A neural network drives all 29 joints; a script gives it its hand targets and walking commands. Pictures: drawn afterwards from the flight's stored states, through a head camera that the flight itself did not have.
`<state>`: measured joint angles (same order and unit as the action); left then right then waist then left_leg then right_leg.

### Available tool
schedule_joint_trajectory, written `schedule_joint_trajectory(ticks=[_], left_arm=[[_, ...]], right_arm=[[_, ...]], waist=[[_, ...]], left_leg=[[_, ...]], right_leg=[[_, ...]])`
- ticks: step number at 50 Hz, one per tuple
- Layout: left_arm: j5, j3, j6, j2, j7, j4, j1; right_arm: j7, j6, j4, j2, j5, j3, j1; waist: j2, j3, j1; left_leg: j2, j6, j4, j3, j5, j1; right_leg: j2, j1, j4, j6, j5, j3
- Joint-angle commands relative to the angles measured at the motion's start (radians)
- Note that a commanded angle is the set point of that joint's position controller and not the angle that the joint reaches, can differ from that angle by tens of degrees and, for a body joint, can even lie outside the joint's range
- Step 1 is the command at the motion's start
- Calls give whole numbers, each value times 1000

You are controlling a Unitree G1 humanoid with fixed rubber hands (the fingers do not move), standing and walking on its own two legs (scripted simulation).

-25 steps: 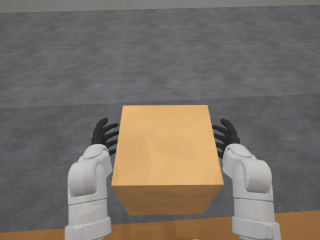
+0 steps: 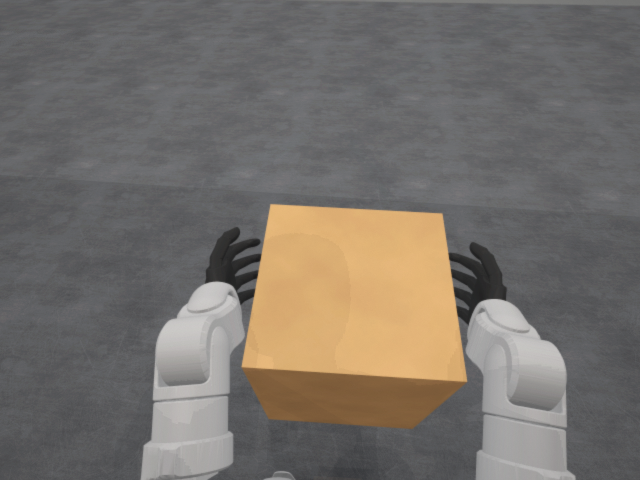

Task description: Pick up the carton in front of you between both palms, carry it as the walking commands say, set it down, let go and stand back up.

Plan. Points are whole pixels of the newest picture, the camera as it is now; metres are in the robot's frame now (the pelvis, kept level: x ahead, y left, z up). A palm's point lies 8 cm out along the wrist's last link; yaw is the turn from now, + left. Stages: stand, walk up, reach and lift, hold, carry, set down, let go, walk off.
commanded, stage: carry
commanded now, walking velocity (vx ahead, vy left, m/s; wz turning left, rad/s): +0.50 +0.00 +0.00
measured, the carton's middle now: (347, 326) +0.33 +0.02 +0.01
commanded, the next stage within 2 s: none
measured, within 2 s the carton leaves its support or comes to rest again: neither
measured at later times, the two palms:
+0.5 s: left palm (291, 146) +0.63 +0.13 +0.09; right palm (472, 164) +0.60 -0.17 +0.09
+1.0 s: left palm (312, 78) +0.86 +0.12 +0.11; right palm (457, 90) +0.85 -0.18 +0.09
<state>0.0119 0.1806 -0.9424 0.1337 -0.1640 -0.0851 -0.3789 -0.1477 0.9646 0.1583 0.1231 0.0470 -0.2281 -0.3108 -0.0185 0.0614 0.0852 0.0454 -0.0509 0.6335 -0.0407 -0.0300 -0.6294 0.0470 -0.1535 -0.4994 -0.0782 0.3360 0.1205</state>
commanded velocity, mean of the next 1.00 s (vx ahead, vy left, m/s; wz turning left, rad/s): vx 0.50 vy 0.00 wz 0.00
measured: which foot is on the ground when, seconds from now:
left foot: up 0.00-0.06, down 0.08-0.56, up 0.58-1.00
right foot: down 0.00-0.10, up 0.12-0.54, down 0.56-1.00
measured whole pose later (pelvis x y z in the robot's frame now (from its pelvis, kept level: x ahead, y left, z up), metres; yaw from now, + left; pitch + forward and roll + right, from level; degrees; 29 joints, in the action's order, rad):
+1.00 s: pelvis +0.63 -0.02 -0.01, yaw +0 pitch +3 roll +2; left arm 0.03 0.05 -1.16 0.13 -0.12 -0.55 0.03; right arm -0.14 1.19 0.57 0.13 0.05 -0.02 0.04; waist 0.00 0.14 0.00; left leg 0.07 0.00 0.59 -0.16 -0.05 -0.60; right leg -0.02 0.11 -0.18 -0.03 0.34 0.17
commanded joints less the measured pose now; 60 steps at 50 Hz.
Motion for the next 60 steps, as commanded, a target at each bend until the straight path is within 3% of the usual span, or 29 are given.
schedule_joint_trajectory(ticks=[1,3,4,5,6,7,8,9,11,12,16,23,24,27,28,29,30,32,34,36,41,43,50,53,54,55,56,57,60], left_arm=[[-194,-604,-24,693,39,-72,-447],[-208,-617,-48,668,32,-69,-504],[-214,-606,-53,668,30,-68,-509],[-195,-611,-61,632,30,-122,-537],[-216,-600,-79,644,23,-70,-508],[-234,-606,-87,681,21,-96,-519],[-212,-592,-88,722,22,-82,-547],[-199,-562,-85,740,23,-59,-549],[-149,-540,-67,739,22,-46,-529],[-110,-533,-64,743,24,-29,-508],[-112,-555,-41,730,15,-71,-492],[-128,-568,-63,697,23,-95,-479],[-122,-566,-75,690,25,-92,-420],[-123,-579,-96,698,39,-115,-412],[-152,-583,-100,687,40,-129,-379],[-135,-576,-101,663,42,-138,-329],[-121,-595,-114,664,35,-135,-325],[-174,-647,-118,753,62,-200,-288],[-220,-690,-116,870,100,-313,-284],[-250,-725,-114,902,121,-385,-306],[-285,-761,-155,864,165,-490,-62],[-258,-730,-180,819,162,-485,-26],[-208,-704,-253,678,145,-514,65],[-215,-692,-274,626,127,-506,69],[-221,-689,-277,639,133,-511,34],[-237,-710,-275,658,130,-543,13],[-240,-716,-278,658,137,-590,9],[-249,-740,-285,746,139,-498,0],[-237,-732,-254,796,159,-488,0]], right_arm=[[-12,10,60,629,-135,587,-544],[-13,29,18,601,-127,557,-525],[-20,42,-5,565,-117,519,-501],[-27,51,-72,561,-98,538,-446],[-29,52,-75,557,-106,509,-435],[-27,51,-30,582,-142,535,-446],[-12,48,29,643,-173,571,-544],[0,45,47,689,-205,591,-607],[26,31,84,738,-234,654,-671],[36,25,82,762,-257,673,-734],[48,11,113,741,-319,710,-710],[34,38,40,702,-228,669,-578],[30,40,71,708,-231,674,-592],[35,61,59,713,-227,676,-546],[32,78,45,684,-217,663,-472],[36,82,98,694,-211,678,-471],[31,95,87,698,-188,659,-413],[44,91,178,745,-218,715,-405],[58,89,251,822,-233,740,-398],[77,101,252,915,-238,782,-306],[86,113,428,888,-227,801,-119],[77,144,425,856,-224,832,-108],[95,233,485,712,-246,813,-65],[92,259,435,692,-252,789,-50],[90,257,449,688,-245,792,-66],[92,255,436,700,-249,775,-36],[100,248,452,711,-245,785,-47],[100,239,461,723,-251,772,-93],[132,224,422,823,-284,811,-77]], waist=[[122,269,25],[100,296,-53],[56,393,-102],[-141,477,-98],[-254,502,-156],[-246,489,-148],[-104,480,-154],[-58,417,-172],[5,371,-117],[-76,374,-114],[-52,355,-144],[-47,236,-134],[-128,250,-120],[-146,315,-95],[-42,362,-64],[123,454,-54],[318,468,-52],[210,420,-41],[3,363,-72],[107,352,-80],[137,278,-83],[160,214,-78],[178,35,-79],[197,119,-94],[149,164,-109],[120,281,-125],[-141,352,-128],[-261,340,-108],[-28,259,-97]], left_leg=[[-83,-37,-115,-97,59,127],[-107,-64,-233,-136,72,324],[8,-52,-205,-12,169,550],[286,-104,-81,334,405,843],[351,-300,-173,603,273,1023],[337,-305,-178,625,202,1020],[284,-244,-177,508,141,955],[293,-241,-208,478,148,826],[227,-171,-253,351,91,672],[221,-176,-281,322,26,631],[199,-189,-307,244,139,699],[153,-106,-333,64,433,683],[147,-84,-327,42,380,669],[151,-30,-118,-34,505,625],[89,12,80,-99,374,539],[38,48,310,-96,75,348],[-96,74,535,-52,-439,14],[-42,43,679,28,-432,-148],[32,39,584,44,-326,-91],[38,63,443,26,-297,-4],[23,78,166,-67,-158,-57],[19,84,117,-97,-89,-72],[7,37,-90,-154,11,-24],[-88,7,-153,-263,4,347],[-107,11,-211,-288,24,515],[28,-18,-208,-101,-112,748],[327,-187,-292,416,-324,912],[395,-218,-445,578,-221,840],[284,-123,-445,272,-198,626]], right_leg=[[-220,193,-12,-93,-750,-154],[-181,133,-164,-49,-739,-80],[-149,30,-364,11,-523,-56],[-77,-251,-560,49,-72,-52],[38,-598,-851,80,243,-59],[-2,-686,-931,44,253,-130],[-47,-685,-894,39,195,-150],[-75,-694,-880,42,159,-134],[-124,-601,-770,39,56,-133],[-122,-585,-755,49,25,-126],[-115,-642,-520,88,-54,-97],[-86,-449,-108,40,-328,21],[-90,-383,-76,35,-294,16],[-29,-87,26,13,-273,94],[-66,107,54,17,-223,60],[-275,307,44,-21,-235,-240],[-484,486,197,-146,-102,-677],[-447,500,196,-169,-395,-593],[-407,343,209,-100,-457,-402],[-354,240,282,-88,-345,-287],[-320,314,311,-82,-517,-152],[-288,321,306,-23,-607,-83],[-278,316,288,-6,-758,-2],[-260,203,52,33,-1041,68],[-201,139,-106,52,-964,126],[-188,-35,-317,67,-666,84],[-67,-335,-672,86,-253,78],[-35,-436,-870,78,87,-85],[-173,-431,-771,50,-15,-141]])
